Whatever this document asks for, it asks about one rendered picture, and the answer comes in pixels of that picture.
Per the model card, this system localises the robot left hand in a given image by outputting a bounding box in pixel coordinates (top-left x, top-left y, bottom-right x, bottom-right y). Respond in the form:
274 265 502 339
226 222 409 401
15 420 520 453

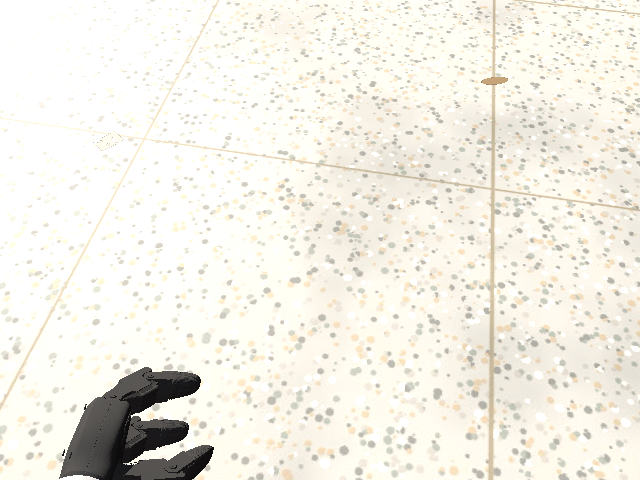
59 367 214 480

